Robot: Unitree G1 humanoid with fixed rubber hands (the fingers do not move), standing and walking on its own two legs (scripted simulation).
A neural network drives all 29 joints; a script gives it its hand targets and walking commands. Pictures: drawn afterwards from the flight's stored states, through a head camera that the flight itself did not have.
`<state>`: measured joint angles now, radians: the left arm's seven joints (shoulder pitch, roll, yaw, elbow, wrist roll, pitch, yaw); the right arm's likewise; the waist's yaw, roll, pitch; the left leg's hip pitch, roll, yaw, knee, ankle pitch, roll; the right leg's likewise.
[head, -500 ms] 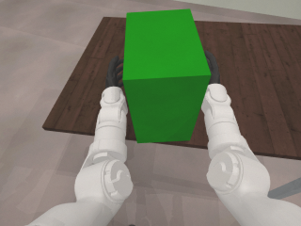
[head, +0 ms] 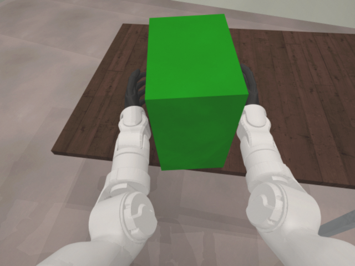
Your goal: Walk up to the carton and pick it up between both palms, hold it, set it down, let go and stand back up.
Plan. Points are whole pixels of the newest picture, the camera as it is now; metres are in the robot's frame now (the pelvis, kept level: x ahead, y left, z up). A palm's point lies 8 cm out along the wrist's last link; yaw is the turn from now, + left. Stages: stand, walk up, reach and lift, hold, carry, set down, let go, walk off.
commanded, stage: reach and lift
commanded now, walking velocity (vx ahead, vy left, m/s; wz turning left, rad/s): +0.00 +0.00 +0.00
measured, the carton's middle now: (189, 99) +0.46 +0.04 +0.10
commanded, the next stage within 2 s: none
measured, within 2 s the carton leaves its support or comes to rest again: neither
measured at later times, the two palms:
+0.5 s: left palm (134, 110) +0.39 +0.15 +0.13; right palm (253, 104) +0.42 -0.10 +0.13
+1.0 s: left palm (125, 99) +0.38 +0.16 +0.17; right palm (257, 90) +0.41 -0.09 +0.19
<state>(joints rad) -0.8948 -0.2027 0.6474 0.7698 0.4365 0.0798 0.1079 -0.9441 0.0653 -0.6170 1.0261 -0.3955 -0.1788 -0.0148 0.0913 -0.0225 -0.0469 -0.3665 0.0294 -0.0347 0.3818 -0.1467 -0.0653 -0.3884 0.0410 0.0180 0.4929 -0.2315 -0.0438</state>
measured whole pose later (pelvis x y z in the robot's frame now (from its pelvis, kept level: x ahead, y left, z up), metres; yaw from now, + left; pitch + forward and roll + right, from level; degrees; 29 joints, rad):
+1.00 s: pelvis -0.02 +0.00 +0.00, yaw +0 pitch +4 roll +1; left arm -0.88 -0.09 0.46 0.82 0.26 0.28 0.18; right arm -1.01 -0.02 -0.27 1.13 -0.08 0.04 -0.13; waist 0.05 -0.03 -0.17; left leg -0.33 0.03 -0.03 0.38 -0.13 -0.06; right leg -0.34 0.04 0.02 0.48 -0.21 -0.04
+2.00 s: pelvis -0.03 +0.01 +0.00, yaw +0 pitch -1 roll +0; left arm -1.00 0.05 0.38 0.69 0.18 0.70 0.10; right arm -1.14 -0.05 -0.08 0.99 0.22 0.45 -0.30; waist -0.04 -0.03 -0.18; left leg -0.25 0.03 -0.04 0.39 -0.13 -0.05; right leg -0.24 0.04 0.02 0.44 -0.18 -0.02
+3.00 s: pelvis -0.02 +0.01 +0.00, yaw +0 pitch +0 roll +0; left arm -1.04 0.05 0.38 0.54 0.17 0.88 0.10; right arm -1.19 -0.11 -0.01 0.84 0.38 0.66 -0.38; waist -0.08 -0.03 -0.21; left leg -0.25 0.03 -0.04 0.39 -0.14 -0.05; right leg -0.24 0.04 0.02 0.44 -0.20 -0.02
